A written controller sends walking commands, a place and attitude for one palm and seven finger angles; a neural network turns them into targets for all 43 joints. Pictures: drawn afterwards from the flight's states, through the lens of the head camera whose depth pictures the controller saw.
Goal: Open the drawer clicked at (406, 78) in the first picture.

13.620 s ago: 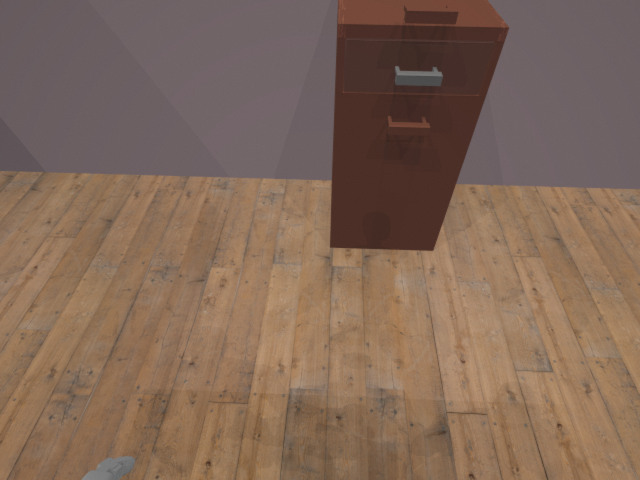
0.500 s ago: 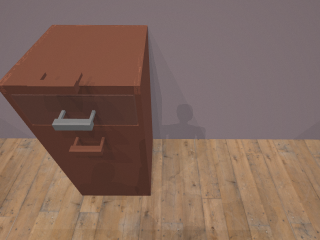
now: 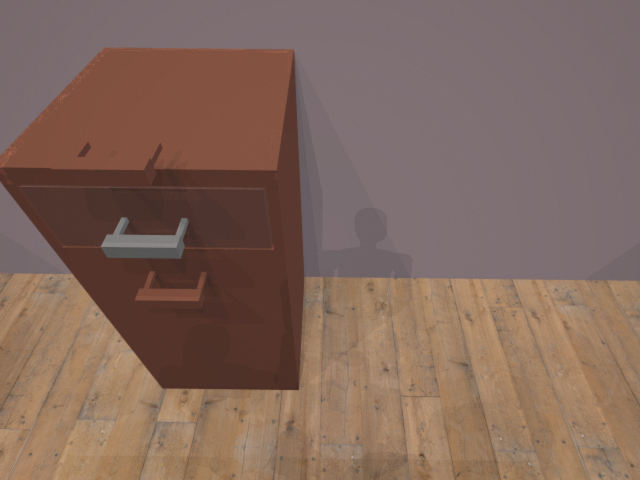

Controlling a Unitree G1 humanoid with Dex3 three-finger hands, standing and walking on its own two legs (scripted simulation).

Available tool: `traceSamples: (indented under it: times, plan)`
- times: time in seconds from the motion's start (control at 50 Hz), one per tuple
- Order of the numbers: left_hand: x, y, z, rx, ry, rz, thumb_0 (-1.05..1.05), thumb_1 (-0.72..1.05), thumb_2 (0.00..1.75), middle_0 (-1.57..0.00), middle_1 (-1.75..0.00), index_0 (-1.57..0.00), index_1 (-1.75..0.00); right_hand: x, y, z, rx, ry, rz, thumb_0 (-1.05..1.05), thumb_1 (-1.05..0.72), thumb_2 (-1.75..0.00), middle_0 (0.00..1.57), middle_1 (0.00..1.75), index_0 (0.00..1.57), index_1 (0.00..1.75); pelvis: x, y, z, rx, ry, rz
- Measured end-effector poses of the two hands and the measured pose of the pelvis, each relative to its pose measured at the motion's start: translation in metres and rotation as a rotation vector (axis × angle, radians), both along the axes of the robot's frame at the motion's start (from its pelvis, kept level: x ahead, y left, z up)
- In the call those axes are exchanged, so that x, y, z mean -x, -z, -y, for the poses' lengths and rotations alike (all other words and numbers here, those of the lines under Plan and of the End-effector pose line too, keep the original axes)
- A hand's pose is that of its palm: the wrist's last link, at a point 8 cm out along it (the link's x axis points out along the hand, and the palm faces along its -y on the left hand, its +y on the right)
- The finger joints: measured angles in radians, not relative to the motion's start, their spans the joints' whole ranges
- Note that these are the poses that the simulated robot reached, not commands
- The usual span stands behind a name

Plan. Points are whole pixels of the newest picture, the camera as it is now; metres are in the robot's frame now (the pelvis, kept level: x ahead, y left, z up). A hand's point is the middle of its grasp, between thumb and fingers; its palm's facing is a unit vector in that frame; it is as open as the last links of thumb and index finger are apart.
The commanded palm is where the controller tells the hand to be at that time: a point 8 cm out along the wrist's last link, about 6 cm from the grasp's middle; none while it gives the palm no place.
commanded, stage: shuffle to correct the standing spot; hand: left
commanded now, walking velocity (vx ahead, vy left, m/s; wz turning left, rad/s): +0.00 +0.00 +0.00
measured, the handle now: (148, 235) +0.47 +0.32 +0.00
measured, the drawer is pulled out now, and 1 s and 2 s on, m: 0.00 0.00 0.00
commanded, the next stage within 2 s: come to a stop and stand still in 0.44 s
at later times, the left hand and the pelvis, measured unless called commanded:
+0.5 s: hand out of the picture -0.07 +0.25 -0.17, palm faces +0.11 -0.96 -0.25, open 7.3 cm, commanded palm none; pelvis -0.04 +0.06 +0.00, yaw +1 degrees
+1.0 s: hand out of the picture -0.04 +0.27 -0.17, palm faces +0.02 -0.98 -0.21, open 7.3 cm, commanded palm none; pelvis -0.06 +0.09 +0.00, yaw +1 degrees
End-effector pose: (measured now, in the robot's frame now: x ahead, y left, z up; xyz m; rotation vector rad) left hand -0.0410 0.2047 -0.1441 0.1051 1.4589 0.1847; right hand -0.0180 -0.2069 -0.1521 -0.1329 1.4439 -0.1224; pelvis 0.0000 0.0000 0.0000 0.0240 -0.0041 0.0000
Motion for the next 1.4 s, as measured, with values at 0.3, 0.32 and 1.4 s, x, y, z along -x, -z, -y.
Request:
traceSamples:
  times: [0.3, 0.32, 1.4]
  plan:
    - [0.015, -0.002, -0.024, -0.051, -0.047, 0.028, 0.01, 0.91, 0.90, -0.20, -0.30, -0.21, -0.30, -0.009, 0.001, 0.003, 0.026, -0.026, 0.024, 0.00, -0.92, -0.90, 0.20, 0.30, 0.20, 0.30, 0.020, 0.003, -0.012, 0.001, -0.010, 0.006]
    - [0.019, -0.002, -0.028, -0.055, -0.053, 0.027, 0.01, 0.91, 0.90, -0.20, -0.30, -0.21, -0.30, -0.013, -0.001, 0.002, 0.030, -0.031, 0.032, 0.00, -0.91, -0.90, 0.20, 0.30, 0.20, 0.30, 0.022, 0.002, -0.014, -0.003, -0.010, 0.008]
    - [0.039, 0.006, -0.047, 0.075, -0.040, -0.027, 0.01, 0.91, 0.90, -0.20, -0.30, -0.20, -0.30, 0.015, -0.003, -0.067, 0.027, -0.008, 0.013, 0.03, -0.95, -0.90, 0.20, 0.30, 0.20, 0.30, 0.026, 0.000, -0.070, 0.010, -0.018, 0.015]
